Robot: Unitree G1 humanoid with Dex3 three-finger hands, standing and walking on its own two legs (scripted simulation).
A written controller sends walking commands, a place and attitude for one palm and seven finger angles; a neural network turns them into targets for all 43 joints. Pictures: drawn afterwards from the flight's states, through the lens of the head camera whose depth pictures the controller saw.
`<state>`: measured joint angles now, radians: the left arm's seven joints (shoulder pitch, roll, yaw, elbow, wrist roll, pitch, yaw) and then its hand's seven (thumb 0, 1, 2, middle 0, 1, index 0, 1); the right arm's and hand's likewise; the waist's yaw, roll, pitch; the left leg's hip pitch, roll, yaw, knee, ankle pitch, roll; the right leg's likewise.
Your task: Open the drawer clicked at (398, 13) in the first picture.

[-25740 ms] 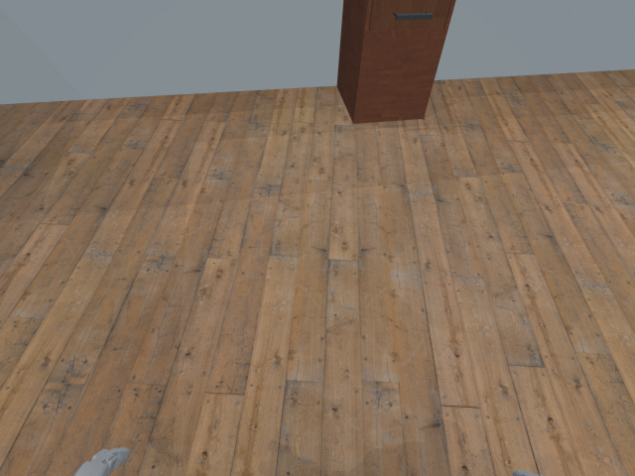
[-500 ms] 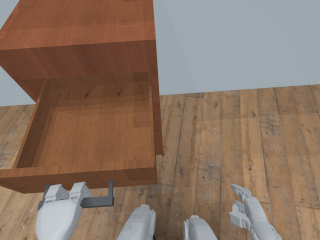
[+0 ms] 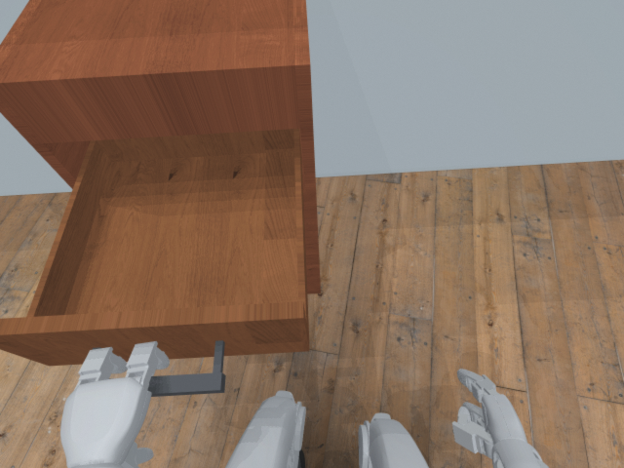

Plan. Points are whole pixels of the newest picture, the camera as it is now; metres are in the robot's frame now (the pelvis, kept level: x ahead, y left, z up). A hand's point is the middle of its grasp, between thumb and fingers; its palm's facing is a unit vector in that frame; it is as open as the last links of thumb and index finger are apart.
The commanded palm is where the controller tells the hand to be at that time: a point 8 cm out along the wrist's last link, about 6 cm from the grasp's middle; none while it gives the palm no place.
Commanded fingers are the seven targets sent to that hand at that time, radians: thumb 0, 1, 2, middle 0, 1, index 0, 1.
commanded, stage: open the thumb to release the handle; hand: left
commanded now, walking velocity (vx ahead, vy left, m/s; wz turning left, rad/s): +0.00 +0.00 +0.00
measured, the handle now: (155, 369) +0.23 +0.24 -0.04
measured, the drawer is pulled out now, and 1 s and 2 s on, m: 0.30 0.30 0.30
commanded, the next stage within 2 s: lift the hand off the handle in 0.02 s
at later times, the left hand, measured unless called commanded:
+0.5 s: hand (136, 411) +0.18 +0.25 -0.06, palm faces -0.07 -0.07 -0.99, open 13.8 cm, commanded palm +0.18 +0.24 +0.00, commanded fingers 0.00 -0.50 0.30 -0.30 -1.20 -0.30 -1.20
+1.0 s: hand (126, 406) +0.18 +0.25 -0.03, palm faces -0.08 -0.10 -0.99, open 13.4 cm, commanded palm +0.18 +0.24 +0.04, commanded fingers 0.00 -0.50 0.30 -0.30 -1.20 -0.30 -1.20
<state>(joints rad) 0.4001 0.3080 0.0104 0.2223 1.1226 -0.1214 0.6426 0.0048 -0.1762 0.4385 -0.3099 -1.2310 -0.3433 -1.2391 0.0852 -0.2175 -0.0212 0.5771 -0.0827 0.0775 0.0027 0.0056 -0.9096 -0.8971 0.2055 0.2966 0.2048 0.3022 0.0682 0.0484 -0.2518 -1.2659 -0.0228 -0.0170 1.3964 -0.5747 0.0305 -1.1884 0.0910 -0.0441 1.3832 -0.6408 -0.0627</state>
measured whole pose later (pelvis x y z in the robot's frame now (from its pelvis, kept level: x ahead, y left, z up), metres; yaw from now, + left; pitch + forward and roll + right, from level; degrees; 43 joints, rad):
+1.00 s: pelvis +0.00 +0.01 +0.03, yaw +0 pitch +21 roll -3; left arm 0.38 0.29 -0.07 0.22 1.09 -0.02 0.63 0.00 -0.49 0.30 -0.31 -1.20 -0.40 -1.22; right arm 0.12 -0.23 -0.02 0.57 -0.06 0.06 -0.01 0.01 -0.91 -0.90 0.21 0.30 0.20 0.30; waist 0.04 0.06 -0.23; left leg -1.10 -0.03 -0.02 1.25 -0.52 0.04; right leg -1.02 0.09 -0.04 1.22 -0.58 -0.05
